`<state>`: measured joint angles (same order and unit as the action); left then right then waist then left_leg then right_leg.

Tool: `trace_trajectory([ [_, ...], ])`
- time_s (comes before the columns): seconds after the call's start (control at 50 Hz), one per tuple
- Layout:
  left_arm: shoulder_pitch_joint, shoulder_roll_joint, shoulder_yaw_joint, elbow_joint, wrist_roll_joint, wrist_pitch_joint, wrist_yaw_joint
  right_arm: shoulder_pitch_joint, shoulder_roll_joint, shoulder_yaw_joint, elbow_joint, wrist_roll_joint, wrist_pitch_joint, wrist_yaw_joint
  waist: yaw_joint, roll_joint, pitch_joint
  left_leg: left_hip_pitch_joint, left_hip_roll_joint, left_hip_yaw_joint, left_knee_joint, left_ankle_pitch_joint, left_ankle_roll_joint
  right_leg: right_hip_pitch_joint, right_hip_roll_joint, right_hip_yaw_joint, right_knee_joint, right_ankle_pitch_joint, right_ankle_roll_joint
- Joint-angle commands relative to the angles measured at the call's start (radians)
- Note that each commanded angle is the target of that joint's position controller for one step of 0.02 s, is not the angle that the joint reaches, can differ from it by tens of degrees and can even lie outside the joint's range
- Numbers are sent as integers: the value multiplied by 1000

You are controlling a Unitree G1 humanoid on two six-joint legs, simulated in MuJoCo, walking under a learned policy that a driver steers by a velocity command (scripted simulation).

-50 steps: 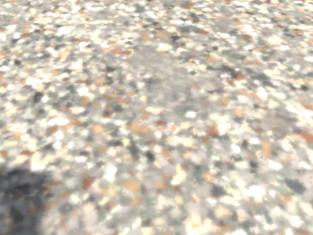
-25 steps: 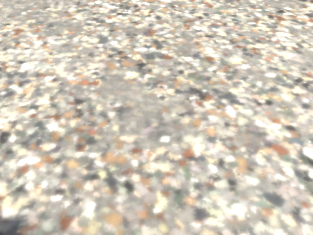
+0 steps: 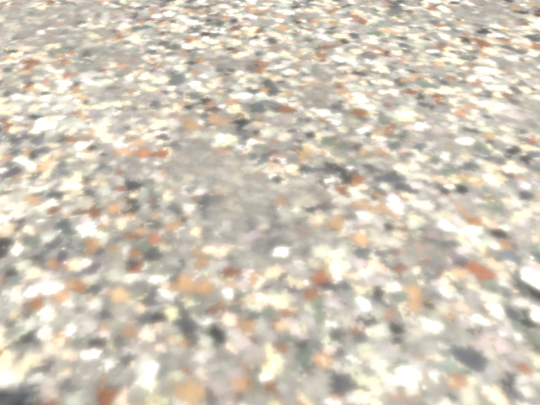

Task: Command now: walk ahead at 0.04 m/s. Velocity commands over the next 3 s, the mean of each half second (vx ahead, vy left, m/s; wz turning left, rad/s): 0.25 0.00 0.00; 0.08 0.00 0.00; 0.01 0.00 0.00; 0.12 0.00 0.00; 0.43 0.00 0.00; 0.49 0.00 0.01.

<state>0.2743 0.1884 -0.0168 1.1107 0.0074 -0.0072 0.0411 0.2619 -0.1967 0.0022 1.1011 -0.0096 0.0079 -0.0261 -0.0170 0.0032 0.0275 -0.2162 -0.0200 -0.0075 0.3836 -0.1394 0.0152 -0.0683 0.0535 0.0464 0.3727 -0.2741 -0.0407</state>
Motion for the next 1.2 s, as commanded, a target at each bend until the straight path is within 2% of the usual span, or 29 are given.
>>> trace_trajectory([
  [0.02, 70, 86, 12, -1, 2, -6, 4, 44, -84, -13, -3, -1, -4, -4, 5, -10, 10, 83, 88, -96, -35, 2, 29, -117, -118, 98, -97, 45, -33],
  [0.08, 104, 139, 37, 0, 5, 5, 1, 12, -91, -24, -20, -12, 3, 4, 28, -89, 82, -59, 0, -22, 106, -323, 49, -155, -140, 190, -149, -399, -101],
  [0.12, 156, 162, 53, 6, 5, 4, 1, -49, -57, -19, -57, -27, -5, 16, 58, -147, 178, -229, -19, 50, 250, -302, 47, -128, -262, 342, -239, -541, -173],
  [0.16, 178, 153, 61, 9, 13, -10, -1, -92, -62, -24, -93, -30, -28, 24, 67, -140, 213, -335, 36, 42, 350, -275, 54, -80, -332, 402, -259, -435, -219],
  [0.22, 186, 156, 72, 9, 19, -38, -6, -112, -83, -39, -131, -16, -62, 38, 55, -117, 182, -360, 59, 46, 311, -280, 59, 24, -318, 327, -208, -178, -212],
  [0.28, 108, 152, 75, -14, 4, -50, -12, 73, -60, -52, -84, 1, -77, 42, -58, -88, 114, 53, -15, 113, 89, -128, 65, -171, -230, 173, -70, 32, -144],
  [0.3, 92, 130, 68, -27, 7, -61, -18, 209, -97, -72, -38, -1, -82, 34, -113, -6, 53, 289, 1, 44, 46, -131, 75, -297, -167, 96, 98, 127, -111],
  [0.32, 69, 55, 45, -74, 0, -72, -30, 363, -207, -101, -17, -14, -87, 20, -164, 247, -29, 453, 263, -357, -140, -395, 149, -478, -29, -58, 448, -6, -48],
  [0.34, 60, 89, 57, -96, 21, -71, -35, 426, -228, -104, 20, -8, -72, 25, -141, 291, -31, 439, 399, -648, -245, -458, 217, -607, 25, -62, 671, -273, -44],
  [0.36, 38, 107, 65, -94, 33, -65, -37, 294, -168, -85, -14, -11, -65, 22, -64, 117, 71, 317, 394, -558, -214, -376, 213, -631, -56, -9, 781, -211, -59],
  [0.38, 41, 69, 56, -82, 28, -67, -44, 185, -128, -73, -55, -11, -72, 25, -23, 29, 115, 214, 358, -438, -201, -158, 202, -595, -92, 0, 786, -111, -57],
  [0.4, 60, 44, 53, -70, 23, -68, -46, 130, -110, -64, -73, -10, -80, 24, 11, 4, 105, 166, 315, -320, -194, 65, 182, -539, -114, -8, 757, -56, -47],
  [0.46, 96, 47, 58, -58, 27, -43, -44, 152, -64, -37, -52, -10, -99, 17, 44, 55, 37, 162, 234, -96, -130, 636, 153, -447, -94, -67, 707, -20, -10],
  [0.5, 59, 43, 58, -71, 15, -30, -41, 184, -67, -27, -32, -9, -98, 8, 47, 83, 28, 182, 209, -34, -106, 800, 142, -460, -72, -93, 634, 17, 4],
  [0.58, -74, 18, 41, -111, 5, -23, -30, 180, -57, -7, -20, -9, -83, -9, 24, 116, 36, 149, 169, 31, -78, 850, 118, -382, -35, -139, 369, 110, 5],
  [0.68, -21, 42, 44, -79, 7, -30, -12, 181, -54, -3, 3, -4, -72, -17, 41, 105, 17, 157, 207, -12, 46, 825, 126, -223, -18, -131, 207, 143, -44],
  [0.7, 32, 44, 46, -59, 10, -38, -8, 161, -60, -5, 3, 0, -70, -16, 77, 75, 9, 143, 195, -7, 116, 787, 109, -143, -23, -122, 104, 233, -56],
  [0.72, 97, 81, 56, -41, 15, -51, -4, 180, -64, -7, 5, 0, -73, -12, 95, 22, -34, 95, 161, 1, 210, 616, 77, -12, -95, -44, 55, 512, -69],
  [0.74, 171, 141, 67, -28, 26, -59, -4, 250, -39, -3, -1, 6, -72, -14, 70, -79, -130, -1, 94, 35, 370, 158, 53, 160, -273, 115, 124, 976, -134],
  [0.76, 171, 101, 54, -26, 10, -49, -4, 342, 28, 3, 37, 36, -43, -13, 60, -193, -236, -40, -14, 44, 555, -442, 35, 176, -438, 287, 91, 1080, -313],
  [0.78, 119, 69, 43, -40, -7, -43, -9, 274, -12, -10, 33, 10, -21, -17, 54, -123, -175, -63, -6, -8, 618, -560, 32, 55, -428, 314, 17, 811, -326],
  [0.8, 42, 68, 41, -54, -5, -38, -6, 200, -11, -15, 16, -15, -12, -13, 39, -94, -72, -86, 3, -26, 629, -532, 26, -59, -385, 279, -44, 596, -298],
  [0.84, -41, 43, 28, -68, 10, -26, 9, 150, 15, -12, 11, -20, 3, -7, -7, -67, 7, -36, 36, -37, 507, -428, 9, -209, -307, 180, -127, 365, -218],
  [0.92, -25, 61, 31, -52, 11, -18, 8, 203, 36, -5, 52, -3, 23, -20, -20, -72, -39, 61, 17, 17, 258, -299, -9, -202, -240, 112, -133, 178, -144],
  [0.96, -44, 79, 38, -53, -6, -9, 4, 211, 44, 0, 65, -9, 25, -20, -34, -57, -21, 142, 22, 30, 109, -128, 1, -275, -214, 99, -144, -64, -99],
  [1.0, -17, 74, 44, -45, -10, 0, -3, 172, 6, 0, 40, -28, 18, -18, -10, -39, 48, 130, 89, -55, -10, -118, 16, -341, -181, 99, -163, -233, -27],
  [1.02, -8, 52, 45, -47, -15, 10, -5, 143, -15, -2, 37, -17, 11, -17, 14, 34, 117, -27, 99, -83, -36, -225, 29, -279, -136, 53, -154, -158, -12],
  [1.06, 30, 17, 37, -26, -1, 10, -8, 115, 6, 4, 34, -6, -11, -17, 37, 74, 103, -109, 118, -106, -99, -225, 26, -116, -127, 29, -69, 29, -16],
  [1.2, 62, 16, 32, 11, 0, -7, -7, 143, 8, 3, 35, -2, -30, -21, 33, 14, 56, -18, 117, -93, -102, -85, 38, -79, -138, 24, -48, 152, -17],
])
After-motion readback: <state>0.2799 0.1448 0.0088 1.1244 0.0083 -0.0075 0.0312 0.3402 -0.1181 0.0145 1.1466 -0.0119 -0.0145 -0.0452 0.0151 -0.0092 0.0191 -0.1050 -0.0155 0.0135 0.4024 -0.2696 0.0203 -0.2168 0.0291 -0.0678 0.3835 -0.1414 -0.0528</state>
